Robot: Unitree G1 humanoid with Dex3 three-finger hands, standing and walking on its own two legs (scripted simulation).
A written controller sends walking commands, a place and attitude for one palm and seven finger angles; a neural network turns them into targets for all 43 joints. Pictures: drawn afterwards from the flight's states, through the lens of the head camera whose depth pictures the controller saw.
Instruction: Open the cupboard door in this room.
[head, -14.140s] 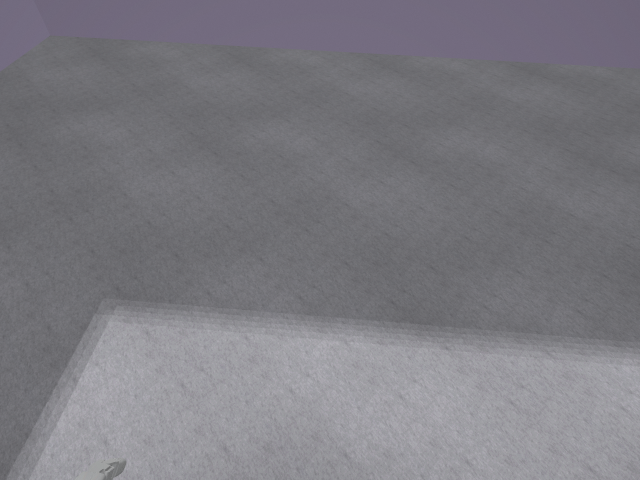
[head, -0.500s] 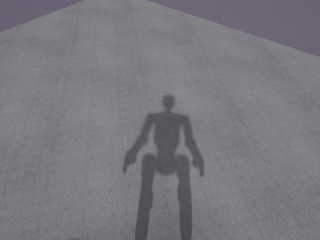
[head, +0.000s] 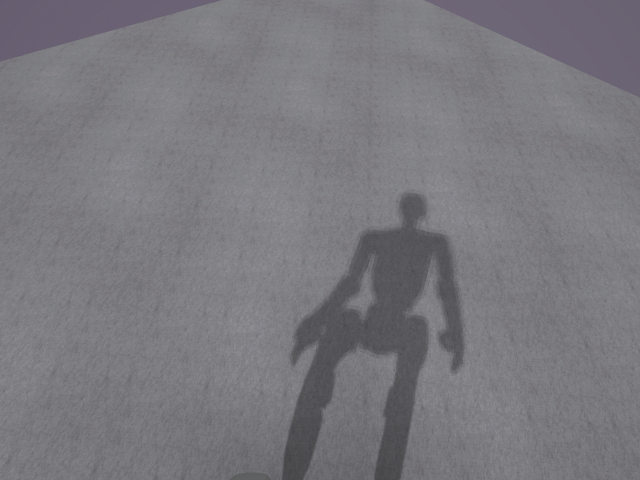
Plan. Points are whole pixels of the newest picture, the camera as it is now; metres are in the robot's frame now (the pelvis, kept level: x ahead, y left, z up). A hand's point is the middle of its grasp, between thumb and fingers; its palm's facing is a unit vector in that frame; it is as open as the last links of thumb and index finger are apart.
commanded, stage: turn or walk to find it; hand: left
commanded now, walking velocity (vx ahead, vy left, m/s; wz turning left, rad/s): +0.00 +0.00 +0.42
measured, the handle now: out of the picture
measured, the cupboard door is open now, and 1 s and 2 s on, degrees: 0 0 0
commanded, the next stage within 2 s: none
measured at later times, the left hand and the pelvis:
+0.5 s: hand out of the picture +0.04 +0.21 -0.15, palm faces +0.21 -0.94 -0.27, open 7.4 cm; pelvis -0.02 -0.01 -0.01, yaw +11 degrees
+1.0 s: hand out of the picture -0.13 +0.21 -0.19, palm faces +0.46 -0.86 -0.24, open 7.4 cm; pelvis -0.06 +0.01 -0.01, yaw +24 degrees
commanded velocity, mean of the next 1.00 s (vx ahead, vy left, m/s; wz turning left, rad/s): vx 0.00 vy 0.00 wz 0.42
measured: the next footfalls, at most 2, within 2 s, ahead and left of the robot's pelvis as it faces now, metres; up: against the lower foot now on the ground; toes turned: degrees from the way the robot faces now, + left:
left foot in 0.06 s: +0.02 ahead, +0.13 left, +0.00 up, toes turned +6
right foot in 0.50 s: +0.04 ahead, -0.11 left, +0.00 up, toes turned +7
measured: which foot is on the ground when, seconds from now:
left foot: up 0.00-0.04, down 0.06-0.50, up 0.52-0.92, down 0.94-1.00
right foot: down 0.00-0.06, up 0.08-0.48, down 0.50-0.94, up 0.96-1.00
